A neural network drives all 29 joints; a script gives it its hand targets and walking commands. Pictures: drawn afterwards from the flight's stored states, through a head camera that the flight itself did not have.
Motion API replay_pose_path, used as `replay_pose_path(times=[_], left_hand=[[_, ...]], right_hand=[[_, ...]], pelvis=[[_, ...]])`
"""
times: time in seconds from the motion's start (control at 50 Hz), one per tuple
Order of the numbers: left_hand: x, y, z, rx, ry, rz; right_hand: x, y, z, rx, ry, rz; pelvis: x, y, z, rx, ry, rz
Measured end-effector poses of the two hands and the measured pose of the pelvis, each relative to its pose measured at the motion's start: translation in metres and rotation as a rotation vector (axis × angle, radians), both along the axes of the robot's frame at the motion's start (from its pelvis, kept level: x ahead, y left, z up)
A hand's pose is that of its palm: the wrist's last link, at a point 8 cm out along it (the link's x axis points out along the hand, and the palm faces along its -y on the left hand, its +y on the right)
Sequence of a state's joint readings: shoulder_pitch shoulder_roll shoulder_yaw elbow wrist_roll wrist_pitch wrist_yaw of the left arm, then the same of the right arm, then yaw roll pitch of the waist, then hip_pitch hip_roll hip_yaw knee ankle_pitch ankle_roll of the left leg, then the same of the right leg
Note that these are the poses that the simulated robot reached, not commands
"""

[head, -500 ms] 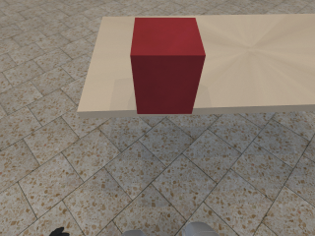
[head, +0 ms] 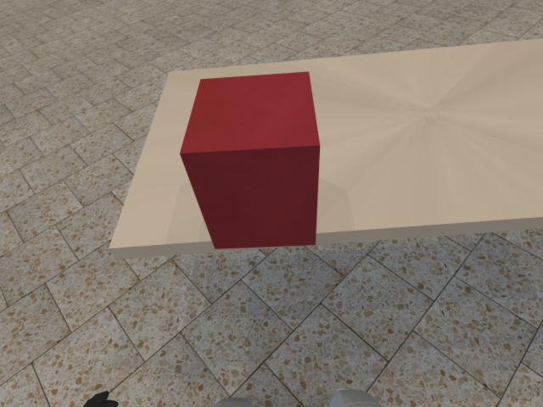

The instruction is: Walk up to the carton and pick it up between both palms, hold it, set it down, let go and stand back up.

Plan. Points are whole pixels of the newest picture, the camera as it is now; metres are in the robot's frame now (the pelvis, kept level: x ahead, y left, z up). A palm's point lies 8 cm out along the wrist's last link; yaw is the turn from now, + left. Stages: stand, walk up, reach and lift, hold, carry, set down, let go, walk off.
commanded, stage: walk up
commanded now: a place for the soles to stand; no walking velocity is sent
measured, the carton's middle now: (259, 164) +0.52 +0.05 +0.05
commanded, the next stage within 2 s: none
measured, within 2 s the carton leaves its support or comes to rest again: neither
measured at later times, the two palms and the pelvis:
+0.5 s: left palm out of the picture +0.12 +0.37 -0.11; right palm out of the picture +0.08 -0.26 -0.09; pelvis +0.04 +0.06 +0.00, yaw +0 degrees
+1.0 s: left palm out of the picture +0.12 +0.38 -0.09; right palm out of the picture +0.13 -0.25 -0.10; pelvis +0.04 +0.07 +0.00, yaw +0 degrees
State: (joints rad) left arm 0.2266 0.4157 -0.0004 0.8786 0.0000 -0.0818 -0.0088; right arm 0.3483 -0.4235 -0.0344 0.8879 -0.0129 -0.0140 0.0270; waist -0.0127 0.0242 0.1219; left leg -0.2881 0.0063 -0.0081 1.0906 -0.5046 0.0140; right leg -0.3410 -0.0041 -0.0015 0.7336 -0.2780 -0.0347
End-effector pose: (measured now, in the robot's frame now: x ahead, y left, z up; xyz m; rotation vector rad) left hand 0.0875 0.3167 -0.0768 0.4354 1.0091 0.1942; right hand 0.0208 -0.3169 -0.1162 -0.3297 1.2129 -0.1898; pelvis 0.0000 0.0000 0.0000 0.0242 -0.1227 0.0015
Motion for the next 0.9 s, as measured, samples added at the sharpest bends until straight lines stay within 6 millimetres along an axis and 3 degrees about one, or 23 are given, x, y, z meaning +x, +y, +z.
replay_pose_path(times=[0.1,0.2,0.32,0.38,0.52,0.62,0.72,0.9], left_hand=[[0.001,0.013,0.017,0.042,-0.024,0.044],[0.009,0.031,0.019,0.052,-0.023,0.055],[0.016,0.054,-0.007,0.005,0.050,0.050],[0.021,0.057,-0.020,-0.032,0.090,0.045],[0.034,0.053,-0.038,-0.079,0.106,0.016],[0.031,0.050,-0.034,-0.063,0.110,0.023],[0.026,0.062,-0.022,-0.023,0.105,0.039],[0.026,0.065,-0.014,-0.003,0.090,0.045]], right_hand=[[0.041,0.005,-0.006,0.023,-0.039,0.053],[0.062,0.022,-0.009,0.031,-0.049,0.065],[0.064,0.045,-0.001,-0.013,-0.009,0.058],[0.059,0.056,0.011,-0.034,0.004,0.039],[0.065,0.052,0.031,-0.092,-0.009,0.015],[0.083,0.050,0.027,-0.072,-0.047,0.012],[0.103,0.062,0.017,-0.030,-0.092,0.026],[0.109,0.066,0.012,-0.007,-0.113,0.031]], pelvis=[[0.013,0.005,0.002,0.008,-0.022,0.012],[0.024,0.020,0.001,-0.012,-0.015,0.013],[0.033,0.048,-0.004,-0.042,0.044,0.015],[0.037,0.058,-0.001,-0.034,0.050,0.002],[0.042,0.063,0.000,-0.031,0.061,-0.014],[0.043,0.059,0.000,-0.027,0.061,-0.013],[0.042,0.064,0.000,-0.031,0.059,-0.010],[0.041,0.064,0.000,-0.031,0.058,-0.009]])
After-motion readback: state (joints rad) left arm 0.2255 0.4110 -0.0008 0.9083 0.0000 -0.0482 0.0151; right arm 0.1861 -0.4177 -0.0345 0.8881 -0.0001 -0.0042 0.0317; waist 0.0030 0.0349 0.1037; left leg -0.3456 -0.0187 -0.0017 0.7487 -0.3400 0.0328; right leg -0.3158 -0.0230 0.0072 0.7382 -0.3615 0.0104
